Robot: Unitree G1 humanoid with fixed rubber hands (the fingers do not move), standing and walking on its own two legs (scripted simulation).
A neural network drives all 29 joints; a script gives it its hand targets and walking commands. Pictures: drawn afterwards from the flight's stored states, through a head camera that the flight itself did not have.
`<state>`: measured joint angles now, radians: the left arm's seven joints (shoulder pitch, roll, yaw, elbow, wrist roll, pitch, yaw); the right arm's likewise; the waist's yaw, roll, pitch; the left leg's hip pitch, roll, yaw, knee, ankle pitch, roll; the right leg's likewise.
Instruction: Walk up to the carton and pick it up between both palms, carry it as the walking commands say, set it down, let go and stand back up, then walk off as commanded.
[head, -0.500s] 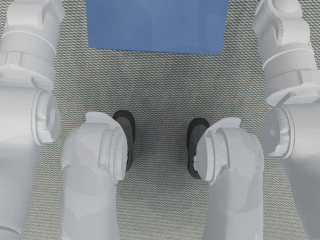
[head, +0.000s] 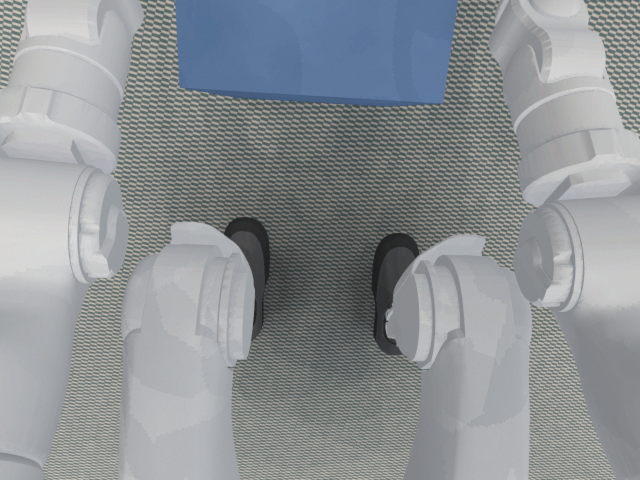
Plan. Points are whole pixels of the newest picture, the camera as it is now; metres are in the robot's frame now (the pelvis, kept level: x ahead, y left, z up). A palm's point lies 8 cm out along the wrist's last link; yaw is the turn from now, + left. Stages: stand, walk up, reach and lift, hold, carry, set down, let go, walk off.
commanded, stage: reach and lift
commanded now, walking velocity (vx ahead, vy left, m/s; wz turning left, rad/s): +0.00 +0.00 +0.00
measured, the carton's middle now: out of the picture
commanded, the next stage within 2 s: none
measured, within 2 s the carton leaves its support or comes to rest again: leaves its support in 1.06 s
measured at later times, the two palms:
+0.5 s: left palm out of the picture +0.56 +0.19 -0.17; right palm out of the picture +0.56 -0.11 -0.17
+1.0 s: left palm out of the picture +0.55 +0.19 -0.17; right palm out of the picture +0.56 -0.11 -0.17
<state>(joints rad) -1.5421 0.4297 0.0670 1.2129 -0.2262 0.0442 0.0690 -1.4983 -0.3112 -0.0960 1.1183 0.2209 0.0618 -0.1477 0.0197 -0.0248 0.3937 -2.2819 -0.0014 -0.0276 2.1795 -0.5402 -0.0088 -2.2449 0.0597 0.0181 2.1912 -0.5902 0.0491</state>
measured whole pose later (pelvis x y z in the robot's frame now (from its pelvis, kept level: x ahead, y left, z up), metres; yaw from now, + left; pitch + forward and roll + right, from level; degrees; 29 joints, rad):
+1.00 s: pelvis +0.01 +0.00 +0.00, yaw +0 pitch +38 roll -1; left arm -1.42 0.30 0.21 0.99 -0.05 0.20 0.05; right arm -1.41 -0.18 -0.29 0.93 0.03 0.20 -0.13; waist 0.02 -0.03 0.33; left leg -2.29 -0.02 -0.03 2.21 -0.59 -0.01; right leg -2.25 0.10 0.04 2.22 -0.64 0.07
